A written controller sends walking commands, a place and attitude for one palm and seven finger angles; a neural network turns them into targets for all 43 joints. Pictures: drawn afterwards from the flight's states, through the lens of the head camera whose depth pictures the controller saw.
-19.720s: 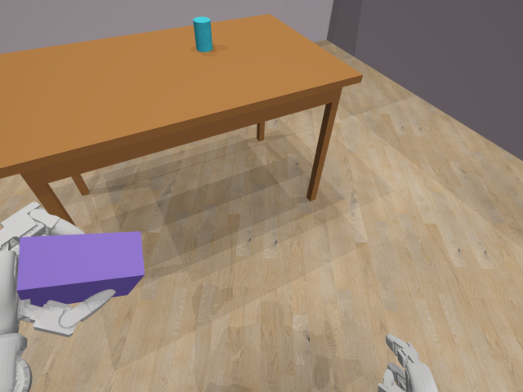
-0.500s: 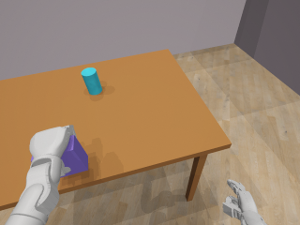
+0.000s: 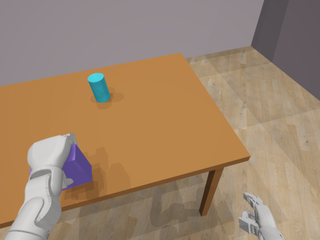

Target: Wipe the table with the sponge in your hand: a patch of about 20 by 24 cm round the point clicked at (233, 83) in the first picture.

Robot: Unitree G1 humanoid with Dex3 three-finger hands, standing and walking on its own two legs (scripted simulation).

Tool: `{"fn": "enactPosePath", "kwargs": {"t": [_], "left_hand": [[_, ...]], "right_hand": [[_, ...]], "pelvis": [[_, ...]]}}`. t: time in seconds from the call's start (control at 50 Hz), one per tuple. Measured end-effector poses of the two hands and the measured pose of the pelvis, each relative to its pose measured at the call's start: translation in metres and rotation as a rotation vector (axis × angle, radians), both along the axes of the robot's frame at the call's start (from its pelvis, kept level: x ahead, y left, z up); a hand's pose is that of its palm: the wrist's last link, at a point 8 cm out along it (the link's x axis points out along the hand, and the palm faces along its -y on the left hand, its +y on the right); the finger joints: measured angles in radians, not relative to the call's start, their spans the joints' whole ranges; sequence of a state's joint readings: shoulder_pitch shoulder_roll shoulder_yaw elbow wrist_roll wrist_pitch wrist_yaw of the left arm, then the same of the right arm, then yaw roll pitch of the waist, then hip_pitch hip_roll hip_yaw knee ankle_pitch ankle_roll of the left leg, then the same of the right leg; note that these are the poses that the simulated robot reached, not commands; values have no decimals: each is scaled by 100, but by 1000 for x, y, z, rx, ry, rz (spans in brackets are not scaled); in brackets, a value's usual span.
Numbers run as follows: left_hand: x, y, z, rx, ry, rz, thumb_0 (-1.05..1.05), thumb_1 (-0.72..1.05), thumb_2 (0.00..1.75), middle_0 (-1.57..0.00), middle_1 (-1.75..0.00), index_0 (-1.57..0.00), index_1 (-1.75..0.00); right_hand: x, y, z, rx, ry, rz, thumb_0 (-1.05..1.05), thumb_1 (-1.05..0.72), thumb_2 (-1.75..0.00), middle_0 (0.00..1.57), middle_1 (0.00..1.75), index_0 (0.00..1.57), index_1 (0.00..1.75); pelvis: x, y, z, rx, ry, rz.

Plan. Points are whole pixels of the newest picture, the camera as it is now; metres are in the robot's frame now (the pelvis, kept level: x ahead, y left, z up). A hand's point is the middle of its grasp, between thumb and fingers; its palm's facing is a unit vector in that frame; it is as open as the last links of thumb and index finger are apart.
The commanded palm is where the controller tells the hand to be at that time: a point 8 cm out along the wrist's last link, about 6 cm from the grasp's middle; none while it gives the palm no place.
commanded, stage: move the sponge above the wiping area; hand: left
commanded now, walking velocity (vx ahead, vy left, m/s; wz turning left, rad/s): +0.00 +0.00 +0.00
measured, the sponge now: (67, 172) +0.25 +0.30 +0.02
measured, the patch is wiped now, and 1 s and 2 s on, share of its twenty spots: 0.00 0.00 0.00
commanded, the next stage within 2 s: none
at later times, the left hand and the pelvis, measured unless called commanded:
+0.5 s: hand (60, 165) +0.25 +0.30 +0.06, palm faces -0.04 -0.10 -0.99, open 9.4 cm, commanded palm +0.23 +0.29 +0.13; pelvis +0.00 +0.00 +0.00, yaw +0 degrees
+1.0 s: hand (59, 166) +0.25 +0.31 +0.05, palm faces -0.07 -0.10 -0.99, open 9.4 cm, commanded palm +0.23 +0.29 +0.13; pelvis +0.00 +0.00 +0.00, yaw +0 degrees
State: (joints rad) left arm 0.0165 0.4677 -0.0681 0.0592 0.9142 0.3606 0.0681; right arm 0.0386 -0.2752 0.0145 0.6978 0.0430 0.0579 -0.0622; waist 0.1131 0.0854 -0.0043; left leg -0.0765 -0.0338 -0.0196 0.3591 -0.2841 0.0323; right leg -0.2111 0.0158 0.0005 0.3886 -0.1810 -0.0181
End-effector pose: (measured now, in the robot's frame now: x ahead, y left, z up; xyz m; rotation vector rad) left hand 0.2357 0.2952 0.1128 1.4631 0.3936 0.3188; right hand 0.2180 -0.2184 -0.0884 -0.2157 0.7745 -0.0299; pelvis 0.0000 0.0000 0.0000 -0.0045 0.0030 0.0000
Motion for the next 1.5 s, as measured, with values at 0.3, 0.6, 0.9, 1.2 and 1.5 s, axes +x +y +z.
{"fn": "enactPosePath", "kwargs": {"t": [0.3,0.6,0.9,1.2,1.5], "left_hand": [[11,-24,13,6,-71,-104,-1,-44,104,-78,-138,-80,-137],[-9,-1,-4,-31,36,-9,-1,-44,104,-78,-138,-80,-137],[6,-4,16,14,-59,-17,-1,-44,104,-78,-138,-80,-137],[7,-19,2,6,-21,-139,-1,-44,104,-78,-137,-80,-136],[-1,-4,-3,-32,43,27,-1,-44,104,-78,-138,-79,-137]], "right_hand": [[15,22,2,35,-21,44,1,-91,-90,20,30,20,30],[11,10,3,-15,1,49,1,-91,-90,20,30,20,30],[-3,8,-1,29,7,1,1,-91,-90,20,30,20,30],[-3,3,-2,-24,6,16,1,-91,-90,20,30,20,30],[6,4,1,25,1,12,1,-91,-90,20,30,20,30]], "pelvis": [[5,7,0,-3,6,3],[2,3,0,-4,-9,11],[-1,2,1,-1,-5,-6],[-3,2,0,-3,-2,9],[3,1,0,-1,2,0]]}}
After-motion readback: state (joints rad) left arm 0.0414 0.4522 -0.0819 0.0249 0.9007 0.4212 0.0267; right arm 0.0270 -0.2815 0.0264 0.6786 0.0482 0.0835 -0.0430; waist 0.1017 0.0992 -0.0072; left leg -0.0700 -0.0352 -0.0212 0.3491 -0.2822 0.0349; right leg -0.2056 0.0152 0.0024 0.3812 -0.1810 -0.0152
